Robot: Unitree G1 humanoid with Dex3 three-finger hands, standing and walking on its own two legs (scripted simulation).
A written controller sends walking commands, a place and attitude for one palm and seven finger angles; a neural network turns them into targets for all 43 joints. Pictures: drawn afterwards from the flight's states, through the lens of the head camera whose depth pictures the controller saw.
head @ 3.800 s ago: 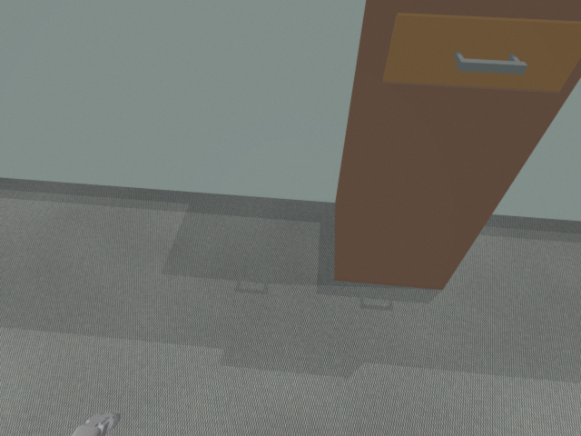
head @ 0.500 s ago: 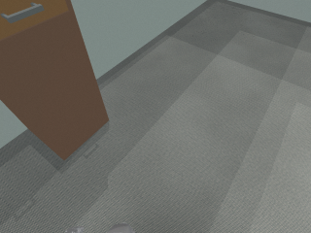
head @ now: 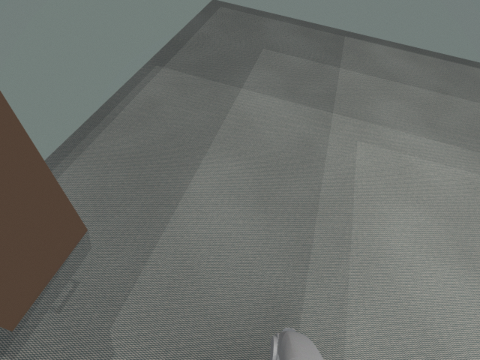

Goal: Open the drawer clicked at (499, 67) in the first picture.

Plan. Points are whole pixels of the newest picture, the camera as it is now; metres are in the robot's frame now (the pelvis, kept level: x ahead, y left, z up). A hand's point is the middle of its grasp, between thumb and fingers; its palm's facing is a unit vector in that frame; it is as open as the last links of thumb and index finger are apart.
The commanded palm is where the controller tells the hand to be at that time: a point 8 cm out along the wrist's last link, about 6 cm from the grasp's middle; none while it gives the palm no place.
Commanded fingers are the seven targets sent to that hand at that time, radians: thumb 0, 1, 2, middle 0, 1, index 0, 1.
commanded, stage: walk to a spot facing it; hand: left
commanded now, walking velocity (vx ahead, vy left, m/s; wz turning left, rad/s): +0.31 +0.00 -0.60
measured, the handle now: out of the picture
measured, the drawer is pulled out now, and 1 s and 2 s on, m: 0.00 0.00 0.00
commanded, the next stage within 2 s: none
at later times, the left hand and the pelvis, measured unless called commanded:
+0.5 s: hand (171, 278) +0.30 +0.15 -0.17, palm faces -0.20 -0.96 -0.20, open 7.4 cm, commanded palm none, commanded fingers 0.00 0.90 0.90 -0.20 -0.30 -0.20 -0.30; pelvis +0.21 -0.03 +0.00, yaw -15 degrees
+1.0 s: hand (200, 183) +0.57 +0.12 -0.17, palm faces -0.47 -0.87 -0.16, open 7.4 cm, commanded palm none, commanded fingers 0.00 0.90 0.90 -0.20 -0.30 -0.20 -0.30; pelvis +0.41 -0.02 +0.00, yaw -32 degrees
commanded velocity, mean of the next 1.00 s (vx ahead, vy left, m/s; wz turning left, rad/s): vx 0.26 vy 0.00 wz -0.53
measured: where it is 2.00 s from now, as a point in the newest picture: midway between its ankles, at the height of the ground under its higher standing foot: (234, 284)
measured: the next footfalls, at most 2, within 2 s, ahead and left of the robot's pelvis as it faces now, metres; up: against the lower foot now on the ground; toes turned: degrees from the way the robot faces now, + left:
right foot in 0.18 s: +0.21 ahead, -0.13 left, +0.00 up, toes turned -15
left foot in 0.62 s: +0.43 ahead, +0.08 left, +0.00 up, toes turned -10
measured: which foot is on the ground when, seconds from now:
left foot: down 0.00-0.18, up 0.20-0.60, down 0.62-1.00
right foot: up 0.00-0.16, down 0.18-0.64, up 0.66-1.00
